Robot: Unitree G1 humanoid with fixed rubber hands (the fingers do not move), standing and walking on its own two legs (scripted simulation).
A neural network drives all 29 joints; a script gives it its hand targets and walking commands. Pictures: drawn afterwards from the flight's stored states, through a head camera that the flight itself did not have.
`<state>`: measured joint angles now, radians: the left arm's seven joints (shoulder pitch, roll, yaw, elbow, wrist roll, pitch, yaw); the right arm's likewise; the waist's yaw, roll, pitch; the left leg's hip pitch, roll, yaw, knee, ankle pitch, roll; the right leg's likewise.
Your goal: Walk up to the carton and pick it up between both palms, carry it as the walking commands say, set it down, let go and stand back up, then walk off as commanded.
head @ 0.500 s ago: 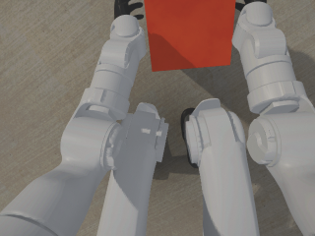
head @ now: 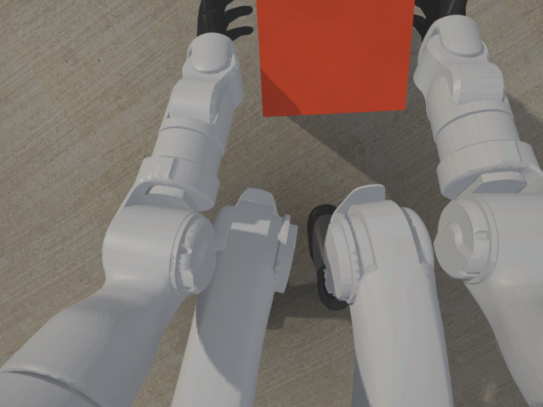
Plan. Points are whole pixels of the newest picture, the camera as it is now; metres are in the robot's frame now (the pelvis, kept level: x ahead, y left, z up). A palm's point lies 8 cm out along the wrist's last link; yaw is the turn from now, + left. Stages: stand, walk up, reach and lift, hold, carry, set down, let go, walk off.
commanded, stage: set down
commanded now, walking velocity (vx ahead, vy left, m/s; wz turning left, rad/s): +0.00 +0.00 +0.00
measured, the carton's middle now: (321, 36) +0.54 -0.05 -0.22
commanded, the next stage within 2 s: none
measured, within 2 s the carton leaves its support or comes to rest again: rests again in 0.90 s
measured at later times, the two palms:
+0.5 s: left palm (218, 41) +0.51 +0.08 -0.14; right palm (438, 24) +0.52 -0.17 -0.13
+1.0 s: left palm (217, 36) +0.52 +0.08 -0.15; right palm (435, 19) +0.53 -0.17 -0.15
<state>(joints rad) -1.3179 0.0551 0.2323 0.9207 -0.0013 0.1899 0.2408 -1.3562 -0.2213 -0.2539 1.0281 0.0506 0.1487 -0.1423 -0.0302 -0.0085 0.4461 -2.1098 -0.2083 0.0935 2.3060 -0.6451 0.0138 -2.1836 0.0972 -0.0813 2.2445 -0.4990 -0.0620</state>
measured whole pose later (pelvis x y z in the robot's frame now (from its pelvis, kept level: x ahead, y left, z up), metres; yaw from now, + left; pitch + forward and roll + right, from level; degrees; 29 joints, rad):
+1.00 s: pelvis +0.02 -0.01 -0.01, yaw +0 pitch +32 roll +2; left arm -1.23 0.04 0.30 0.99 0.05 0.08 0.19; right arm -1.30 -0.20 -0.22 1.13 0.03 0.05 -0.13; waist -0.04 0.01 0.28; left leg -2.20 -0.19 0.09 2.33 -0.70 0.02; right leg -2.28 0.06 -0.11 2.27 -0.55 -0.10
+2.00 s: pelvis -0.01 -0.01 +0.00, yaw +1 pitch +27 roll +2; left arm -1.24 0.31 0.00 0.89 -0.31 0.10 0.18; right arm -1.27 -0.43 -0.01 0.96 0.29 0.07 -0.10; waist -0.02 0.03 0.53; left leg -2.15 -0.11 0.11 2.28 -0.60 0.05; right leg -2.21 0.01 -0.12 2.22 -0.47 -0.13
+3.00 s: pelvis -0.01 -0.01 +0.22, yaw +0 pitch +23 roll +2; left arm -1.07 0.21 0.20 0.43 -0.13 0.38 0.16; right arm -1.08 -0.34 -0.15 0.48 0.18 0.37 -0.09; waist -0.03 0.00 0.52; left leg -1.47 -0.11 0.03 1.56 -0.48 0.03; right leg -1.53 0.08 -0.04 1.52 -0.39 -0.08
